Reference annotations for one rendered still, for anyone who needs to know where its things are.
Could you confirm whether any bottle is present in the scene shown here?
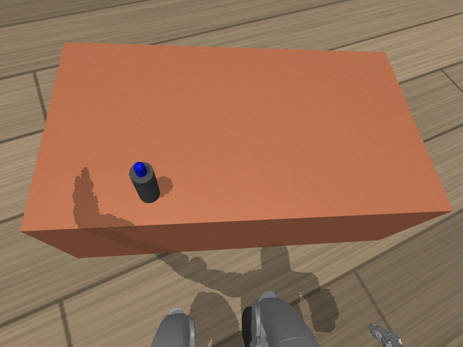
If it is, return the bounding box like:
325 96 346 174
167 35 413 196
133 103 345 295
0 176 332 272
129 162 160 203

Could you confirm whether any right robot hand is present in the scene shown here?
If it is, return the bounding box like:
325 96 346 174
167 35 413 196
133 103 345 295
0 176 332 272
369 324 403 347

